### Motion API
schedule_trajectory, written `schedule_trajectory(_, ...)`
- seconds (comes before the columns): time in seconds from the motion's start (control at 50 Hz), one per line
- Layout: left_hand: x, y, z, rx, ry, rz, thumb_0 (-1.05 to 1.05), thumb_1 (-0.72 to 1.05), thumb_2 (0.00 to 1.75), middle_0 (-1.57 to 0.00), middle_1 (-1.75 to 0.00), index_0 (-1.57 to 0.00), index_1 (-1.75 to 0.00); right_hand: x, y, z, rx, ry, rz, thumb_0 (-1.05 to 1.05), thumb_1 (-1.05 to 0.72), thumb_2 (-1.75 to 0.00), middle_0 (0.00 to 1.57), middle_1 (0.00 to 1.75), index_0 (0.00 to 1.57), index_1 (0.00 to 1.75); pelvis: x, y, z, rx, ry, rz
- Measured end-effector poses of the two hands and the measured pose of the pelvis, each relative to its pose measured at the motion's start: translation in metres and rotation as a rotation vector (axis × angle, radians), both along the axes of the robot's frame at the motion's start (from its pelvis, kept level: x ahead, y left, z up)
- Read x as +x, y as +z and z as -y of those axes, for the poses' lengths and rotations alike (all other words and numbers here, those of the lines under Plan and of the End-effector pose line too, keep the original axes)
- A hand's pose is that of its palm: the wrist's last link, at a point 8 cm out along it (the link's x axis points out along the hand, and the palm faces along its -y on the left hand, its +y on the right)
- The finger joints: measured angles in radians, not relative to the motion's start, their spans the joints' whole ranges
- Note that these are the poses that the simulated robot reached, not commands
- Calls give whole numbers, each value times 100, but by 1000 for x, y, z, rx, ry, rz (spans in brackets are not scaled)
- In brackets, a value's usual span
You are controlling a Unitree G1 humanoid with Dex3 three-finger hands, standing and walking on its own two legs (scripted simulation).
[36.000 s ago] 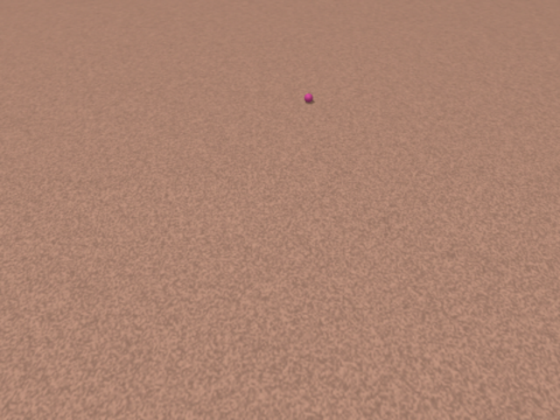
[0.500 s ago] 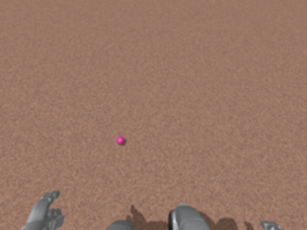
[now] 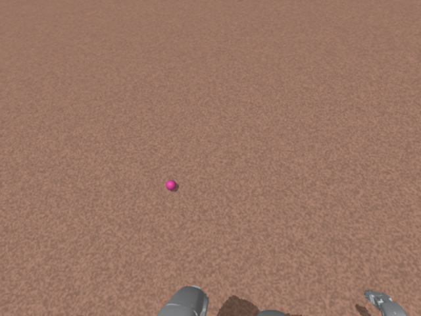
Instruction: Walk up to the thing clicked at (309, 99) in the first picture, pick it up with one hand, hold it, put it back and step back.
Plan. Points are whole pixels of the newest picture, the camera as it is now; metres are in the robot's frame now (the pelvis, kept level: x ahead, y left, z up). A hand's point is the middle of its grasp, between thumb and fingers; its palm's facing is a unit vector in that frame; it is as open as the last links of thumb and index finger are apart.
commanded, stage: step back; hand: left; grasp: from above
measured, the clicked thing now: (170, 185) +0.78 +0.32 -0.74
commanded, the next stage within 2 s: stand in 1.76 s
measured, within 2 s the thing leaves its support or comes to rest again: neither
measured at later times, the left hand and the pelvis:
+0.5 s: hand out of the picture -0.12 +0.28 -0.16, palm faces +0.04 -0.92 -0.38, open 7.4 cm; pelvis -0.18 +0.00 +0.00, yaw +2 degrees
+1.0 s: hand out of the picture -0.26 +0.26 -0.13, palm faces +0.14 -0.88 -0.45, open 7.4 cm; pelvis -0.28 -0.03 +0.00, yaw +7 degrees
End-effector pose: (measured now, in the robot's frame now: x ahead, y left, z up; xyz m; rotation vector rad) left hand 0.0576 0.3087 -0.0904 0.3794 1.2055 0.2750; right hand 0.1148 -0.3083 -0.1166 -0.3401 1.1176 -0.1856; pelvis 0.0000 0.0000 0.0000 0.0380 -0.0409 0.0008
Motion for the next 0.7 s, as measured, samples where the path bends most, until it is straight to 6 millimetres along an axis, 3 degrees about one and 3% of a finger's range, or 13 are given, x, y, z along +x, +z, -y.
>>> schedule_trajectory(0.12, -12, 3, -7, 30, -8, 97, 0, 90, 89, -21, -30, -21, -30, -61, -10, 1, -29, 36, -101, 1, -90, -90, 20, 30, 20, 30, -42, -5, 0, -23, 51, -13)
schedule_trajectory(0.24, -45, -21, -21, -2, 14, 162, 0, 90, 89, -21, -30, -21, -30, -111, -10, -15, -55, 78, -139, 1, -90, -89, 20, 30, 20, 30, -94, -17, -6, 0, 95, 24)
schedule_trajectory(0.36, -102, -24, -15, -59, 45, 93, 0, 90, 89, -20, -30, -21, -30, -151, 18, -20, -65, 79, -97, 1, -90, -89, 21, 31, 20, 30, -131, -1, -8, -62, 82, 27)
schedule_trajectory(0.48, -173, -27, -12, -50, 47, 17, 0, 90, 89, -20, -30, -21, -30, -163, 32, -11, -74, 79, -8, 1, -90, -89, 21, 31, 20, 30, -173, 2, 0, -62, 39, 5)
schedule_trajectory(0.6, -241, -30, 1, -11, 11, -73, 0, 90, 89, -20, -30, -21, -30, -185, 17, 7, -34, 76, 83, 0, -90, -89, 21, 31, 20, 30, -222, -12, 17, -36, -17, 9)
schedule_trajectory(0.7, -296, -12, 20, 12, 47, -77, 0, 90, 89, -20, -30, -21, -30, -233, -1, 24, 10, 37, 36, 0, -90, -89, 20, 30, 20, 30, -252, -8, 32, -41, -1, 26)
